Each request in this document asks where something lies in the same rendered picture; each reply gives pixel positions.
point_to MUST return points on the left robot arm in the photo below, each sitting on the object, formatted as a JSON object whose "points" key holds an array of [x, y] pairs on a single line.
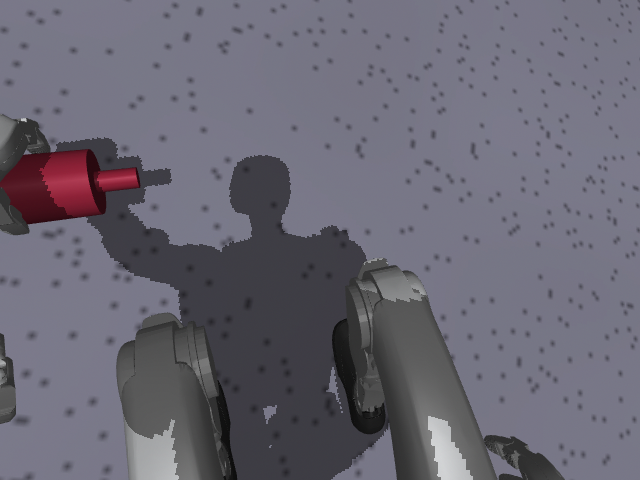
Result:
{"points": [[7, 385]]}

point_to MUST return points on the left robot foot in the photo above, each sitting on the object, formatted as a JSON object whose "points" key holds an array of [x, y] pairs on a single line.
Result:
{"points": [[225, 437]]}

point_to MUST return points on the right robot hand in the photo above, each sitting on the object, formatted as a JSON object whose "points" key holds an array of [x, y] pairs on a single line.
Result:
{"points": [[517, 454]]}

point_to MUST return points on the bottle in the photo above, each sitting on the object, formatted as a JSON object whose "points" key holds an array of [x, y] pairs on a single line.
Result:
{"points": [[63, 185]]}

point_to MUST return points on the left robot hand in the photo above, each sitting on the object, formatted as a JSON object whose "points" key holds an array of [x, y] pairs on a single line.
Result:
{"points": [[16, 136]]}

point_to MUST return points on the right robot foot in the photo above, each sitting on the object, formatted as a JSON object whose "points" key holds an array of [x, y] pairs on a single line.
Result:
{"points": [[365, 422]]}

